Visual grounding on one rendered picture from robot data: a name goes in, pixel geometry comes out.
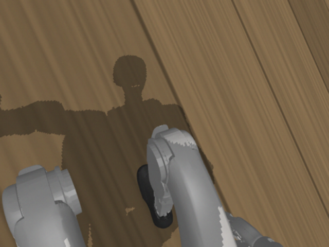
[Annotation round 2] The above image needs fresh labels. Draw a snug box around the right robot arm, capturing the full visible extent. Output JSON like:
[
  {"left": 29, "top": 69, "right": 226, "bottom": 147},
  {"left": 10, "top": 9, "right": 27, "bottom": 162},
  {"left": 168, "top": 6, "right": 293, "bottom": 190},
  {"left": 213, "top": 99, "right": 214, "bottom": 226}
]
[{"left": 253, "top": 236, "right": 284, "bottom": 247}]

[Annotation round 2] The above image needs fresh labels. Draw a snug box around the right robot foot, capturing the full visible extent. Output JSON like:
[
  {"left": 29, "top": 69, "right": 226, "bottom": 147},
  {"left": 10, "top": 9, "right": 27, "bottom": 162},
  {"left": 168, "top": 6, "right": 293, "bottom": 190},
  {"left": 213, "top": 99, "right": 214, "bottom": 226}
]
[{"left": 137, "top": 164, "right": 173, "bottom": 228}]

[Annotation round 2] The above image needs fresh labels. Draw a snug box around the right robot hand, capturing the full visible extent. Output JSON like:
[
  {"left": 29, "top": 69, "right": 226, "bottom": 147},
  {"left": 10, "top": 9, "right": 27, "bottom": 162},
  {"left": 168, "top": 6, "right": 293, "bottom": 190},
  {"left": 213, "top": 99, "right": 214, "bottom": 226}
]
[{"left": 225, "top": 211, "right": 263, "bottom": 247}]

